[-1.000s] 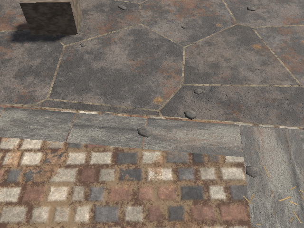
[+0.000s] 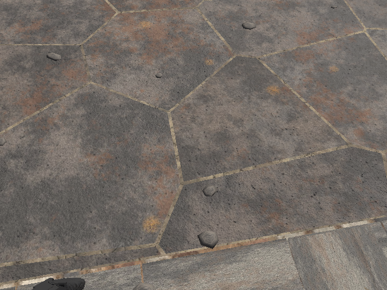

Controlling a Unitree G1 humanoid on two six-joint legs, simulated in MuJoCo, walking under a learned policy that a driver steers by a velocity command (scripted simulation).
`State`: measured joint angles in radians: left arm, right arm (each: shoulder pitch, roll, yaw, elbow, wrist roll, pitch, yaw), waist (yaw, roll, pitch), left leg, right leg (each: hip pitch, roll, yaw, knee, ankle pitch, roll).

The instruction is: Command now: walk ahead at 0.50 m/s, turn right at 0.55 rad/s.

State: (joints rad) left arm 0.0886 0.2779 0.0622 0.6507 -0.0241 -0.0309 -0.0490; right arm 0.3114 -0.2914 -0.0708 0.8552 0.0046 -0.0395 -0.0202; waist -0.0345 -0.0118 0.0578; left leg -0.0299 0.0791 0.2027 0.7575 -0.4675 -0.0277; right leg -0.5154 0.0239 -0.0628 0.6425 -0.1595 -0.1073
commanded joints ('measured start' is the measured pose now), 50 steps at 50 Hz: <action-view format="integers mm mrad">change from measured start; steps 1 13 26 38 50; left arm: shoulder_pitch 323 187 217 157 29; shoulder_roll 232 187 210 103 93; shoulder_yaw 74 60 63 23 -1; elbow -16 -16 -36 -69 -28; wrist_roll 2 5 1 21 42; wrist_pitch -12 6 88 86 19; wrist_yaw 15 74 95 64 60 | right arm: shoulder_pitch -60 -257 -226 -238 -163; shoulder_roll -129 -56 -75 -155 -67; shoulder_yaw -7 9 1 -24 -1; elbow -150 -200 -238 -172 -82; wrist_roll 15 -19 -24 -2 -9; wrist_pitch -86 -52 4 38 52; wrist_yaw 25 19 6 8 11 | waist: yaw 162 64 38 28 14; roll -114 -70 101 157 -125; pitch -408 -112 -189 -167 -124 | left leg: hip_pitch -749 -436 -66 -183 -349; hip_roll -86 -87 225 203 -18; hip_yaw -314 -220 -550 -300 -218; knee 682 -81 -414 -479 33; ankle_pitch -86 492 466 403 44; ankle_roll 21 -56 240 272 -55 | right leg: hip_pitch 914 229 -114 188 341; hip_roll -353 -73 -24 -50 -218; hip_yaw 843 245 188 58 238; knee -344 -305 653 96 -266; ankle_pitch -156 516 -363 -203 405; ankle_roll -301 -93 191 136 -89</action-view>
